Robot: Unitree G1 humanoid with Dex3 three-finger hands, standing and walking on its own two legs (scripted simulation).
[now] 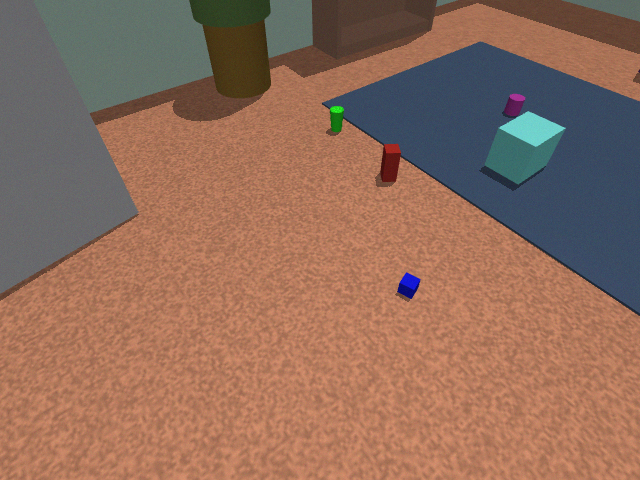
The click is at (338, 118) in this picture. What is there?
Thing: tapered cup
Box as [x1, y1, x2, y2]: [330, 106, 343, 131]
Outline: 333,106 330,108 331,129 333,131 339,131 341,129 343,108 340,106
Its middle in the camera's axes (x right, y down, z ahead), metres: +0.09 -0.69 +2.22
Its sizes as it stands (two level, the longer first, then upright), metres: 0.079 0.079 0.128
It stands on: the floor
